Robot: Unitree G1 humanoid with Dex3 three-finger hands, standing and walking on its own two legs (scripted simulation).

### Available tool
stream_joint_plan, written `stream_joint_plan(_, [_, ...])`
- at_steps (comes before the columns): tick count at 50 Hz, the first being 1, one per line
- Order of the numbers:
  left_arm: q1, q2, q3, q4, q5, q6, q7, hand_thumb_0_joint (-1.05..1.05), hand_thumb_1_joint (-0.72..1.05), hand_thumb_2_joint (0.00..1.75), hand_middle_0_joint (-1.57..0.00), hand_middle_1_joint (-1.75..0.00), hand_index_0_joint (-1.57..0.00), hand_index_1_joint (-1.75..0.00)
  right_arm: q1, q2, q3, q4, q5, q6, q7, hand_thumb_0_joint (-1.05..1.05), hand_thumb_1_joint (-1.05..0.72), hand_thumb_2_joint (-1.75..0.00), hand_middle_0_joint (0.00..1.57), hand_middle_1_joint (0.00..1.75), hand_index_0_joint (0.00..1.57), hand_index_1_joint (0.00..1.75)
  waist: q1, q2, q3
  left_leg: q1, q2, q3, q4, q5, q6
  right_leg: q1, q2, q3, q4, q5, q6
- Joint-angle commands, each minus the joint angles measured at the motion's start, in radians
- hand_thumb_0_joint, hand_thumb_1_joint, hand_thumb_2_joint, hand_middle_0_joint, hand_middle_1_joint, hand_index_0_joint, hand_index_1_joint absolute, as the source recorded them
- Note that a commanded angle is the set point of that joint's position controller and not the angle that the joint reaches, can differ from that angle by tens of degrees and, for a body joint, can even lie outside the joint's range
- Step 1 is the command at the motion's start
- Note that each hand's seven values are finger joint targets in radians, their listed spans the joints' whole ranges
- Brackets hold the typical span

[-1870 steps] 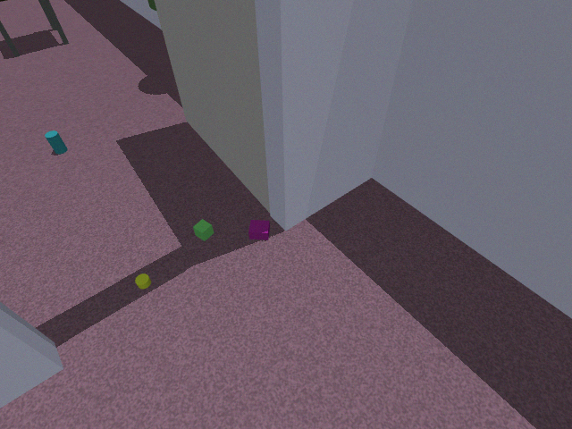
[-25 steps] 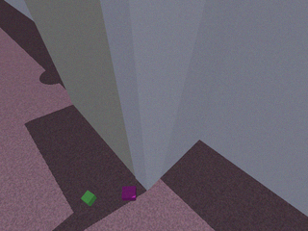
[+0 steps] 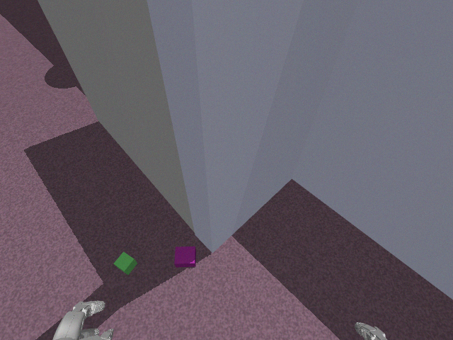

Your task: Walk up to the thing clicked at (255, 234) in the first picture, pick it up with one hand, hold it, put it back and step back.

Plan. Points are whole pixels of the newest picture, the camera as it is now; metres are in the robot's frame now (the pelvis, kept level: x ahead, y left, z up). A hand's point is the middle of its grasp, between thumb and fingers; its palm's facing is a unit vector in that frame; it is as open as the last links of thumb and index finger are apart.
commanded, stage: rise first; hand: left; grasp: from above
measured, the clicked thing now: (185, 256) +0.51 +0.17 -0.74
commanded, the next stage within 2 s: none
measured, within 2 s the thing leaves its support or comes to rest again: neither
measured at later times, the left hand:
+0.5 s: hand out of the picture +0.15 +0.26 -0.19, palm faces -0.17 -0.88 -0.44, open 13.7 cm
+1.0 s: hand (121, 335) +0.19 +0.27 -0.31, palm faces -0.41 -0.66 -0.63, open 13.9 cm
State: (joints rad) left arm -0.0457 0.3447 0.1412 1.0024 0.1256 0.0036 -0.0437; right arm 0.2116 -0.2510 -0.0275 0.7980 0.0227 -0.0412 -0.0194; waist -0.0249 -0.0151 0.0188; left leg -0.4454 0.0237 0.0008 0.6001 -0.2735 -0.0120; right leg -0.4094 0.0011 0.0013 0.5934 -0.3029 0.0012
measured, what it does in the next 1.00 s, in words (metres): lowers itself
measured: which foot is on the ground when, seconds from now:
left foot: down 0.00-1.00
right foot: down 0.00-1.00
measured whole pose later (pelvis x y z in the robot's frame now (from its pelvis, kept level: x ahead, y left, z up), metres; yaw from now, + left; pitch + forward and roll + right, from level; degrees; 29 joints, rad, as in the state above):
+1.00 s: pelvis -0.03 +0.01 -0.16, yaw +0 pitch +27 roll -2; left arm 0.03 0.39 0.05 0.55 0.50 0.09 0.06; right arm 0.14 -0.27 -0.03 0.56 0.00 -0.20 -0.01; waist -0.05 0.01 -0.18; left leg -1.39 0.02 -0.04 1.53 -0.62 -0.01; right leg -1.33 0.00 -0.02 1.51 -0.66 0.01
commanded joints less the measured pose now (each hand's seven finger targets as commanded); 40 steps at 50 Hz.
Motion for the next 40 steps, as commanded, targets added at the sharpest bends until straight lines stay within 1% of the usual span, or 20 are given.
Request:
stream_joint_plan(1, [0.063,0.161,0.025,-0.153,0.043,0.07,0.033,0.0,-0.24,0.9,-0.18,-0.93,-0.17,-0.93,-0.011,-0.176,-0.059,-0.19,0.01,-0.034,-0.009,0.0,-0.88,-0.89,0.2,0.3,0.2,0.3,0.038,0.06,-0.238,0.075,-0.04,0.012,-0.016,0.177,0.008,0.046,0.014,-0.03,-0.029,0.165,-0.025])
stream_joint_plan(3, [0.095,0.167,0.034,-0.187,0.046,0.109,0.044,0.0,-0.4,0.93,-0.18,-0.94,-0.16,-0.96,-0.021,-0.17,-0.06,-0.219,0.011,-0.038,-0.006,0.0,-0.88,-0.89,0.2,0.3,0.2,0.3,0.033,0.05,-0.218,0.029,-0.032,0.008,0.015,0.138,0.008,-0.007,0.019,-0.034,0.002,0.117,-0.025])
stream_joint_plan(4, [0.093,0.149,0.02,-0.219,0.042,0.124,0.044,0.0,-0.47,0.92,-0.17,-0.96,-0.16,-0.97,-0.016,-0.162,-0.059,-0.231,0.012,-0.041,-0.005,0.0,-0.88,-0.89,0.2,0.3,0.2,0.3,0.027,0.041,-0.215,0.015,-0.03,0.006,0.029,0.12,0.008,-0.03,0.019,-0.037,0.014,0.096,-0.024])
stream_joint_plan(6, [0.066,0.143,0.012,-0.28,0.048,0.138,0.046,0.0,-0.5,0.93,-0.16,-0.97,-0.15,-0.99,-0.006,-0.161,-0.06,-0.245,0.009,-0.054,-0.006,0.0,-0.89,-0.9,0.2,0.3,0.2,0.3,0.007,0.02,-0.224,-0.02,-0.027,0.005,0.076,0.092,0.013,-0.084,0.019,-0.035,0.053,0.077,-0.018])
stream_joint_plan(8, [0.06,0.145,0.017,-0.325,0.054,0.137,0.046,0.0,-0.5,0.92,-0.18,-0.95,-0.16,-0.97,0.01,-0.161,-0.063,-0.253,0.005,-0.071,-0.008,0.0,-0.89,-0.9,0.2,0.3,0.2,0.3,-0.005,0.02,-0.239,-0.058,-0.025,0.003,0.132,0.083,0.016,-0.136,0.018,-0.033,0.108,0.074,-0.015])
stream_joint_plan(10, [0.079,0.153,0.033,-0.399,0.063,0.123,0.046,0.0,-0.49,0.93,-0.18,-0.95,-0.16,-0.96,0.017,-0.152,-0.067,-0.274,0.001,-0.085,-0.009,0.0,-0.89,-0.9,0.2,0.3,0.2,0.3,0.0,0.029,-0.285,-0.083,-0.024,0.004,0.189,0.091,0.016,-0.172,0.015,-0.03,0.171,0.081,-0.014])
stream_joint_plan(14, [0.178,0.171,0.047,-0.539,0.096,0.119,0.053,0.0,-0.49,0.94,-0.16,-0.95,-0.14,-0.97,0.022,-0.146,-0.072,-0.306,-0.005,-0.104,-0.016,0.0,-0.86,-0.89,0.2,0.3,0.2,0.3,0.006,0.075,-0.385,-0.083,-0.018,-0.005,0.27,0.186,0.019,-0.21,0.012,-0.026,0.255,0.153,-0.014])
stream_joint_plan(19, [0.291,0.145,0.033,-0.63,0.118,0.173,0.056,0.0,-0.47,0.92,-0.18,-0.92,-0.16,-0.94,0.015,-0.141,-0.072,-0.338,-0.006,-0.106,-0.017,0.0,-0.88,-0.89,0.2,0.3,0.2,0.3,0.005,0.08,-0.383,-0.124,-0.013,-0.017,0.312,0.206,0.021,-0.244,0.015,-0.03,0.288,0.153,-0.013])
stream_joint_plan(23, [0.33,0.143,0.027,-0.678,0.129,0.215,0.056,0.0,-0.44,0.88,-0.19,-0.91,-0.18,-0.92,0.006,-0.14,-0.069,-0.355,-0.008,-0.114,-0.017,0.0,-0.89,-0.89,0.2,0.3,0.2,0.3,-0.002,0.096,-0.374,-0.159,-0.008,-0.023,0.352,0.217,0.022,-0.289,0.017,-0.036,0.325,0.146,-0.015])
stream_joint_plan(24, [0.336,0.126,0.011,-0.686,0.132,0.224,0.055,0.0,-0.44,0.88,-0.19,-0.92,-0.18,-0.92,0.007,-0.138,-0.067,-0.363,-0.009,-0.116,-0.017,0.0,-0.88,-0.89,0.2,0.3,0.2,0.3,-0.009,0.074,-0.377,-0.173,-0.007,-0.027,0.362,0.216,0.024,-0.303,0.018,-0.039,0.333,0.145,-0.013])
stream_joint_plan(26, [0.339,0.123,0.01,-0.712,0.139,0.232,0.061,0.0,-0.44,0.87,-0.19,-0.92,-0.18,-0.93,0.005,-0.132,-0.063,-0.378,-0.012,-0.123,-0.018,0.0,-0.89,-0.9,0.2,0.3,0.2,0.3,-0.016,0.063,-0.377,-0.21,-0.012,-0.025,0.386,0.184,0.028,-0.309,0.016,-0.036,0.344,0.142,-0.011])
stream_joint_plan(27, [0.352,0.131,0.021,-0.731,0.138,0.234,0.063,0.0,-0.43,0.87,-0.19,-0.91,-0.18,-0.92,0.004,-0.13,-0.062,-0.382,-0.012,-0.127,-0.018,0.0,-0.88,-0.89,0.2,0.3,0.2,0.3,-0.006,0.071,-0.379,-0.222,-0.012,-0.024,0.392,0.171,0.026,-0.317,0.017,-0.036,0.356,0.127,-0.014])
stream_joint_plan(31, [0.384,0.132,0.022,-0.777,0.148,0.239,0.07,0.0,-0.45,0.88,-0.18,-0.93,-0.17,-0.94,0.002,-0.126,-0.062,-0.404,-0.013,-0.138,-0.02,0.0,-0.88,-0.89,0.2,0.3,0.2,0.3,-0.007,0.077,-0.403,-0.26,-0.013,-0.027,0.43,0.146,0.027,-0.358,0.018,-0.038,0.391,0.109,-0.014])
stream_joint_plan(32, [0.395,0.121,0.011,-0.788,0.15,0.238,0.073,0.0,-0.45,0.88,-0.19,-0.92,-0.18,-0.93,0.002,-0.12,-0.058,-0.406,-0.013,-0.141,-0.02,0.0,-0.89,-0.9,0.2,0.3,0.2,0.3,-0.009,0.068,-0.405,-0.274,-0.015,-0.025,0.44,0.139,0.027,-0.353,0.017,-0.037,0.397,0.111,-0.013])
stream_joint_plan(33, [0.41,0.131,0.023,-0.808,0.151,0.239,0.075,0.0,-0.47,0.9,-0.19,-0.92,-0.17,-0.93,0.003,-0.12,-0.06,-0.409,-0.014,-0.143,-0.018,0.0,-0.89,-0.9,0.2,0.3,0.2,0.3,0.001,0.082,-0.419,-0.284,-0.017,-0.021,0.453,0.137,0.028,-0.356,0.016,-0.034,0.404,0.113,-0.013])
stream_joint_plan(34, [0.422,0.123,0.013,-0.806,0.152,0.241,0.074,0.0,-0.47,0.9,-0.19,-0.92,-0.17,-0.93,-0.001,-0.123,-0.06,-0.411,-0.014,-0.145,-0.018,0.0,-0.89,-0.9,0.2,0.3,0.2,0.3,-0.006,0.081,-0.418,-0.284,-0.015,-0.022,0.454,0.133,0.026,-0.37,0.018,-0.035,0.414,0.101,-0.015])
stream_joint_plan(36, [0.352,0.146,0.016,-0.821,0.168,0.234,0.079,0.0,-0.51,0.92,-0.18,-0.92,-0.16,-0.94,-0.002,-0.13,-0.06,-0.411,-0.014,-0.15,-0.021,0.0,-0.9,-0.9,0.2,0.3,0.2,0.3,-0.021,0.095,-0.406,-0.318,-0.013,-0.028,0.472,0.101,0.024,-0.414,0.018,-0.037,0.44,0.073,-0.016])
stream_joint_plan(37, [0.319,0.146,0.001,-0.787,0.187,0.227,0.081,0.0,-0.51,0.92,-0.18,-0.93,-0.16,-0.95,-0.012,-0.131,-0.058,-0.405,-0.014,-0.155,-0.024,0.0,-0.91,-0.9,0.2,0.3,0.2,0.3,-0.034,0.091,-0.389,-0.341,-0.011,-0.035,0.486,0.081,0.025,-0.454,0.021,-0.037,0.458,0.055,-0.018])
stream_joint_plan(39, [0.247,0.159,0.001,-0.715,0.228,0.2,0.084,0.0,-0.53,0.92,-0.19,-0.92,-0.17,-0.94,-0.02,-0.136,-0.056,-0.397,-0.014,-0.164,-0.022,0.0,-0.92,-0.9,0.2,0.3,0.2,0.3,-0.047,0.085,-0.363,-0.412,-0.007,-0.047,0.529,0.021,0.025,-0.542,0.022,-0.039,0.515,-0.001,-0.021])
stream_joint_plan(40, [0.209,0.174,0.004,-0.687,0.249,0.18,0.088,0.0,-0.54,0.91,-0.19,-0.94,-0.17,-0.95,-0.024,-0.135,-0.055,-0.388,-0.018,-0.169,-0.022,0.0,-0.95,-0.91,0.2,0.3,0.2,0.3,-0.044,0.086,-0.368,-0.453,-0.009,-0.042,0.57,0.004,0.028,-0.579,0.022,-0.036,0.547,-0.012,-0.021])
